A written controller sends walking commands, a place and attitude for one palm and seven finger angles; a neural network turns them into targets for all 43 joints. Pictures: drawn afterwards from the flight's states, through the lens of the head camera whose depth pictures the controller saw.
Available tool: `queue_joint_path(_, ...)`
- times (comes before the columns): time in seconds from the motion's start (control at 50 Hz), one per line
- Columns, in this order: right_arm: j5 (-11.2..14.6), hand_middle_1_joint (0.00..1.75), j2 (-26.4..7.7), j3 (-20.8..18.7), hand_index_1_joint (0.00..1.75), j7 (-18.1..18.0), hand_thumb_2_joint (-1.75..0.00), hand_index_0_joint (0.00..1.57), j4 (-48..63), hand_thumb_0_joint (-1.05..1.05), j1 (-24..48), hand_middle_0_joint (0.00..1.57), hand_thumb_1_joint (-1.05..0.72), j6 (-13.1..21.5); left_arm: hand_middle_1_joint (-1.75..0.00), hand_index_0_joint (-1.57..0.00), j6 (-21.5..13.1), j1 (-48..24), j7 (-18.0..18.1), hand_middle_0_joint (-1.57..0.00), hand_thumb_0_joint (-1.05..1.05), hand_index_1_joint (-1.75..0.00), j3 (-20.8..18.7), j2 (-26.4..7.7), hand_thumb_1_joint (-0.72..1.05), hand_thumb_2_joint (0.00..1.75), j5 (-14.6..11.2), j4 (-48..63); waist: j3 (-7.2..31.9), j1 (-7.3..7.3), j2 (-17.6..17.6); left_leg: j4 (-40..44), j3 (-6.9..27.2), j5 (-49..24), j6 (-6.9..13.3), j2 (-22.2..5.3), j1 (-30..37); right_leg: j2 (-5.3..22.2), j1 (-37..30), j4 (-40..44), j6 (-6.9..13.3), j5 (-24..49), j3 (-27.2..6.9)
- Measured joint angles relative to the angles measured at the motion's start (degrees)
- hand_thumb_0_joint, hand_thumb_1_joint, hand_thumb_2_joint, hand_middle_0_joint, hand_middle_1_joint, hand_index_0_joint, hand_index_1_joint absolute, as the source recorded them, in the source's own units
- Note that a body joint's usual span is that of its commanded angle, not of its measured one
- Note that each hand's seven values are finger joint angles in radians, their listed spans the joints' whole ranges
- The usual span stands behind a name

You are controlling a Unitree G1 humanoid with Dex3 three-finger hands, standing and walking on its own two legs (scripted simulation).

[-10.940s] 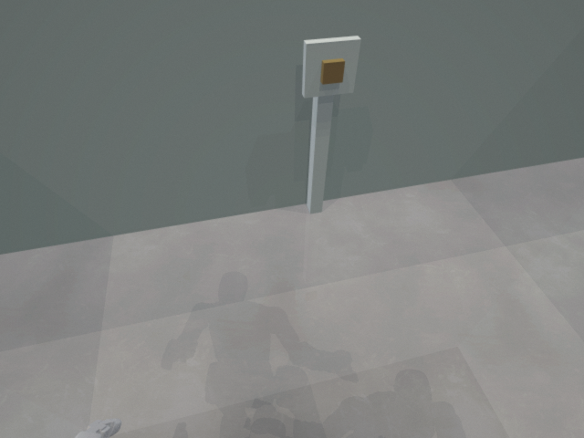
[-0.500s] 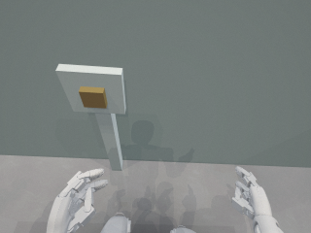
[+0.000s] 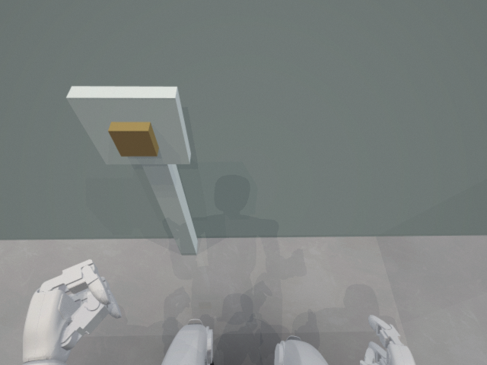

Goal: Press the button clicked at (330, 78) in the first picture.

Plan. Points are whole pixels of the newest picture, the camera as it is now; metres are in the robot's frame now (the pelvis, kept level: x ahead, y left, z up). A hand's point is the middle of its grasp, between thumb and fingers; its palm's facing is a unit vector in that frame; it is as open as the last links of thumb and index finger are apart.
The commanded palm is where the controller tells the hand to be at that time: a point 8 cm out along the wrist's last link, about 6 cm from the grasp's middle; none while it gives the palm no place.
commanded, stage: raise the hand and make a fist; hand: left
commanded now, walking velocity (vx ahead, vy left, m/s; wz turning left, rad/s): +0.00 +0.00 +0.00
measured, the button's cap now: (135, 138) +0.50 +0.24 +0.05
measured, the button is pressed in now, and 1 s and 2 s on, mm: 0 0 0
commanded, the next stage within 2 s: aim a knuckle at the button in 1.10 s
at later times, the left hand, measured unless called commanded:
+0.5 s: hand (93, 296) +0.21 +0.23 +0.03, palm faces +0.04 -1.00 -0.04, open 3.1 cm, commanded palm +0.19 +0.29 +0.04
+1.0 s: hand (84, 275) +0.24 +0.24 +0.05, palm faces +0.07 -1.00 -0.06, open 3.1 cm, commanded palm +0.21 +0.30 +0.04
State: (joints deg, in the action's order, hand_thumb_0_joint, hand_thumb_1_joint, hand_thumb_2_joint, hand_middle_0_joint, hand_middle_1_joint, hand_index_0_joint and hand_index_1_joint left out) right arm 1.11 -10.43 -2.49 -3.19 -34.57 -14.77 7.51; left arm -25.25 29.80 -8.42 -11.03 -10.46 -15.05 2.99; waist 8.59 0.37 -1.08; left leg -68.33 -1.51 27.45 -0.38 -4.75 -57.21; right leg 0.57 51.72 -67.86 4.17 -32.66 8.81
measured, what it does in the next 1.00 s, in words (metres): stands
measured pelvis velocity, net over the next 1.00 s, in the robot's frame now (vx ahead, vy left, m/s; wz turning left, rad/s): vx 0.01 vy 0.04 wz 0.00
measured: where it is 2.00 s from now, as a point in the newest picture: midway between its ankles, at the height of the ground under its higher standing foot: outside the picture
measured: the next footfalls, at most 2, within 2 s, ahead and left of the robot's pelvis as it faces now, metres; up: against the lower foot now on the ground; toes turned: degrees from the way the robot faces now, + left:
none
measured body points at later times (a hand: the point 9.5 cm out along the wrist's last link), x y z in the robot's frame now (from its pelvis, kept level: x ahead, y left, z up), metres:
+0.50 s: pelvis +0.00 +0.04 +0.00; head +0.08 +0.06 +0.44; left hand +0.21 +0.28 +0.03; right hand +0.22 -0.17 -0.07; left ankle +0.05 +0.13 -0.64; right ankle +0.01 -0.08 -0.64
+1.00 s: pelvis +0.01 +0.04 +0.00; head +0.09 +0.06 +0.44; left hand +0.23 +0.30 +0.05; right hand +0.19 -0.20 -0.08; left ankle +0.05 +0.13 -0.64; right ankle +0.01 -0.08 -0.64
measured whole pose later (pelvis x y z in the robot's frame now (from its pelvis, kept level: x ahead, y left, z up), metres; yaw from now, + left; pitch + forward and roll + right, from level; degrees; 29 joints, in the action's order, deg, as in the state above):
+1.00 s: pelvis +0.01 +0.04 +0.00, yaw +0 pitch +18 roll -4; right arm 0.7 -12.9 -0.3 -1.8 -30.5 -12.8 7.3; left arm -25.7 22.7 -11.5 -11.3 -14.2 -15.1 1.2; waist 9.0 0.8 -1.2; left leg -69.2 -1.6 29.0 2.6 -3.5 -58.4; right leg 1.4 51.2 -65.8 1.1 -32.2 8.6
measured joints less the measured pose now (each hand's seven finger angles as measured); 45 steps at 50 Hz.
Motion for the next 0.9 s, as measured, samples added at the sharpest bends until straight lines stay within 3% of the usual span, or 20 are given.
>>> queue_joint_path(0.06, -0.2, 0.30, -2.2, -0.5, 0.30, 0.2, -0.90, 0.20, -0.9, 0.02, 0.5, 0.20, -0.91, 1.0, -1.43, -1.22, -6.5, -0.1, -0.9, -1.23, 0.01, -1.43, 0.1, -0.5, 0.91, 0.90, 0.2, -1.1, 0.3, -0.11, -0.5, -1.5, 0.4, 0.3, 0.5, 0.4, -2.0, 0.4, 1.5, -1.1, -0.4, -0.3, 0.3)
queue_joint_path(0.1, 0.1, 0.30, -3.3, -0.5, 0.30, 0.0, -0.90, 0.20, -0.9, 0.02, 1.6, 0.20, -0.91, 1.7, -1.45, -1.25, -8.2, -1.3, -3.2, -1.25, 0.01, -1.45, 1.3, -0.8, 0.91, 0.90, -0.3, -2.9, 0.0, -0.04, -0.7, -2.8, 0.4, 0.6, 1.0, 0.5, -3.4, 0.6, 2.7, -2.2, -0.7, -0.5, 0.4)
queue_joint_path(0.16, 0.6, 0.30, -3.8, -0.3, 0.30, -0.5, -0.90, 0.20, 0.2, 0.02, 3.0, 0.20, -0.91, 2.5, -1.48, -1.27, -6.5, -3.5, -6.1, -1.27, 0.01, -1.48, 3.3, -1.2, 0.91, 0.90, -0.5, -5.0, -0.4, 0.05, -0.4, -3.9, 0.2, 0.9, 1.5, 0.6, -4.7, 0.8, 4.0, -3.1, -1.1, -0.6, 0.2)
queue_joint_path(0.2, 0.7, 0.30, -3.3, -0.1, 0.30, -0.7, -0.90, 0.20, 1.2, 0.02, 3.7, 0.20, -0.91, 2.7, -1.49, -1.28, -4.5, -4.2, -6.3, -1.28, 0.01, -1.48, 3.9, -1.6, 0.91, 0.90, -0.1, -4.7, -0.6, 0.09, 0.0, -4.0, 0.0, 1.0, 1.8, 0.6, -4.7, 0.8, 4.0, -3.0, -1.3, -0.4, -0.1)
queue_joint_path(0.26, 0.5, 0.30, -2.2, 0.2, 0.30, -0.6, -0.90, 0.20, 2.6, 0.02, 4.4, 0.20, -0.91, 2.6, -1.49, -1.29, -2.7, -4.1, -3.8, -1.29, 0.02, -1.49, 3.7, -1.8, 0.90, 0.90, 0.3, -1.8, -0.6, 0.11, 0.3, -3.2, -0.1, 1.0, 2.2, 0.7, -3.6, 0.8, 2.7, -1.8, -1.7, -0.1, -0.2)
queue_joint_path(0.36, -0.1, 0.30, -0.8, 1.7, 0.30, 0.5, -0.90, 0.20, 4.1, 0.02, 5.0, 0.20, -0.91, 1.5, -1.50, -1.29, -2.6, -4.0, -0.1, -1.29, 0.01, -1.50, 2.2, -1.5, 0.90, 0.90, 0.9, 0.8, 0.4, -0.37, -0.1, -1.3, 0.0, 0.7, 2.7, 1.2, -1.6, 1.1, 0.2, 0.8, -2.5, 0.6, 0.0)
queue_joint_path(0.5, -0.3, 0.30, -1.0, 3.8, 0.30, 1.0, -0.90, 0.21, 6.1, 0.02, 5.3, 0.20, -0.91, 0.5, -1.50, -1.29, 0.9, -6.0, -3.5, -1.30, 0.01, -1.50, 3.3, -2.5, 0.91, 0.90, 2.0, -3.3, 0.2, -0.88, -0.2, -1.4, 0.0, 1.0, 3.3, 1.6, -1.7, 1.4, -0.1, 1.2, -3.1, 0.6, 0.0)
queue_joint_path(0.68, -0.7, 0.30, -1.6, 3.3, 0.30, 1.1, -0.90, 0.21, 4.7, 0.02, 3.8, 0.20, -0.91, 0.1, -1.50, -1.30, -1.0, -7.0, -2.7, -1.30, 0.01, -1.50, 0.4, -3.7, 0.90, 0.90, 0.8, -0.2, -0.1, -0.79, -0.1, -1.7, 0.3, 1.6, 3.4, 1.5, -1.8, 1.2, -0.4, 1.7, -3.4, 0.4, 0.2)
queue_joint_path(0.82, 0.1, 0.30, -2.4, 3.0, 0.30, 1.0, -0.90, 0.21, 4.3, 0.02, 2.8, 0.20, -0.91, -0.6, -1.50, -1.29, 3.0, -8.8, -5.6, -1.30, 0.01, -1.50, -0.1, -4.4, 0.91, 0.90, -0.2, -3.9, -0.1, 0.21, -0.4, -1.2, -0.1, 1.5, 3.5, 1.4, -1.8, 1.0, -0.1, 2.0, -3.4, 0.6, -0.2)
queue_joint_path(0.9, -0.1, 0.30, -2.3, 2.5, 0.30, 1.0, -0.90, 0.21, 4.3, 0.02, 1.9, 0.20, -0.91, -0.2, -1.50, -1.29, 2.3, -7.3, -4.8, -1.30, 0.01, -1.50, 0.1, -4.1, 0.90, 0.90, -0.6, -2.3, 0.0, 0.46, 0.0, -0.6, -0.3, 1.5, 3.3, 1.1, -1.0, 0.8, -0.7, 2.6, -3.3, 0.8, -0.4)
